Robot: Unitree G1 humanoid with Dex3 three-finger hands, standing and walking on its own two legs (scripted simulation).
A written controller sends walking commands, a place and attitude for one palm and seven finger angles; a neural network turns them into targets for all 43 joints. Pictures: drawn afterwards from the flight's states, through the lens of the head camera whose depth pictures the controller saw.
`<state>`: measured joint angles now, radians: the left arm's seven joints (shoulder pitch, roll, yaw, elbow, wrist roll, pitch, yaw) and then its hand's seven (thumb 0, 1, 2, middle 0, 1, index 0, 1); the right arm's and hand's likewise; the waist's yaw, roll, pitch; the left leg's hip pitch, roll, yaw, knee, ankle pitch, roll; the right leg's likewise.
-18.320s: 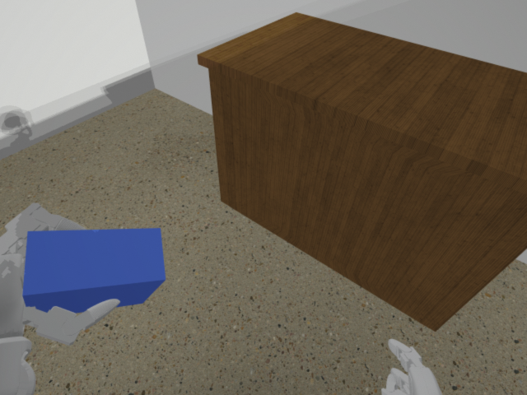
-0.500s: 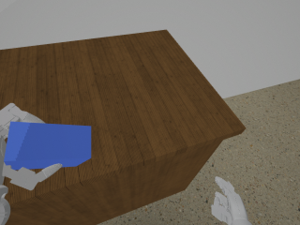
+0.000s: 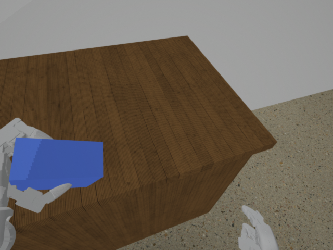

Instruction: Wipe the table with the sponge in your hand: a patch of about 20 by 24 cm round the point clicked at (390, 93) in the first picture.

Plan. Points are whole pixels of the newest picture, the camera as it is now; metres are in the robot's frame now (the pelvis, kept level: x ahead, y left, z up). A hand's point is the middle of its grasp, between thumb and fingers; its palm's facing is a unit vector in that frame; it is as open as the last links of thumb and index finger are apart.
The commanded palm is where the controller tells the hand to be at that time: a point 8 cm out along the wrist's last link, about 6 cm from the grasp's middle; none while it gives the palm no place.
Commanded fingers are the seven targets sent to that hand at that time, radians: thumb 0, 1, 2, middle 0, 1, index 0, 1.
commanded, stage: come to a stop and stand still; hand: left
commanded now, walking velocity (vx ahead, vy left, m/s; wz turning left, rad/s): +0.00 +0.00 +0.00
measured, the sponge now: (71, 166) +0.23 +0.20 +0.13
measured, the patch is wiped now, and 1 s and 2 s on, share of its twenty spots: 0.00 0.00 0.00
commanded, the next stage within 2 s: look again from close up in 0.02 s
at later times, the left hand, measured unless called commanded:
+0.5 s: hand (43, 173) +0.21 +0.24 +0.14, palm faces +0.31 -0.87 -0.39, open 10.5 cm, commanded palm +0.16 +0.27 +0.17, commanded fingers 0.00 0.10 1.30 -1.20 -1.60 -1.20 -1.60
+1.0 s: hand (36, 173) +0.21 +0.25 +0.15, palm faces +0.37 -0.85 -0.38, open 10.5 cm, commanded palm +0.16 +0.27 +0.17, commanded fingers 0.00 0.10 1.30 -1.20 -1.60 -1.20 -1.60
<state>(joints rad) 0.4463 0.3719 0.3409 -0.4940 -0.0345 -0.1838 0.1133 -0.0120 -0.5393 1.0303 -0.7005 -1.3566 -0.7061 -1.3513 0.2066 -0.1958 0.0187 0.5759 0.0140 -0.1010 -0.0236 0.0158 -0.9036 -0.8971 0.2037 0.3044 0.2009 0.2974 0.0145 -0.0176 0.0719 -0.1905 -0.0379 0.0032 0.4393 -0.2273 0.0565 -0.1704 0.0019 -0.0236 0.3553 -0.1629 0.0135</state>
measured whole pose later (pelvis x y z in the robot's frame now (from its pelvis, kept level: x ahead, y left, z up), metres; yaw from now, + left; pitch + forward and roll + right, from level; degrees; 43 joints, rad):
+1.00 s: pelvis -0.01 -0.01 +0.00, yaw +0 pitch -1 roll -1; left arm 0.42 0.38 0.36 -0.41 -0.04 -0.25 0.08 -0.01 -0.54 1.03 -0.71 -1.34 -0.72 -1.33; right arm 0.24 -0.19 0.03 0.60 0.01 -0.15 -0.03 0.02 -0.90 -0.90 0.20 0.30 0.20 0.30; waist 0.04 -0.04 0.05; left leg -0.22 -0.03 0.01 0.48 -0.24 0.05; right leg -0.21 0.01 -0.02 0.43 -0.20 0.00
